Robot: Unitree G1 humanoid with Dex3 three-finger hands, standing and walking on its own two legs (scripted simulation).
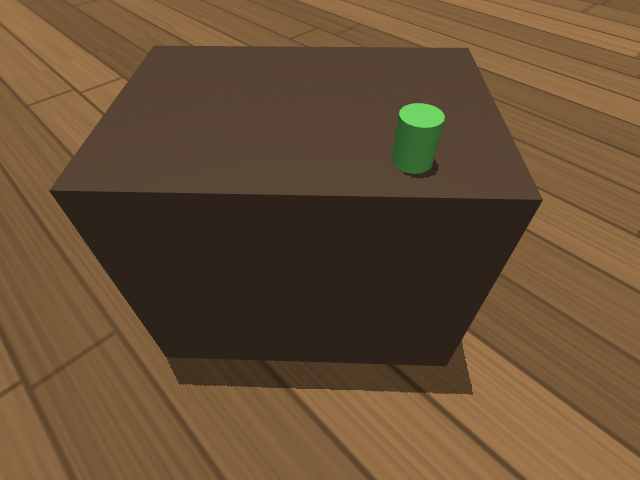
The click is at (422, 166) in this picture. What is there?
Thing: squat round
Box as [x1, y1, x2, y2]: [392, 103, 444, 173]
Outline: 423,103 409,104 402,107 399,111 392,153 392,162 397,168 406,172 423,172 431,166 444,118 443,113 434,106
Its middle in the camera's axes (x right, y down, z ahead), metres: +0.19 -0.20 +0.77
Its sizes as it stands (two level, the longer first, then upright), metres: 0.084 0.084 0.105
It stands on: a support 0.75 m high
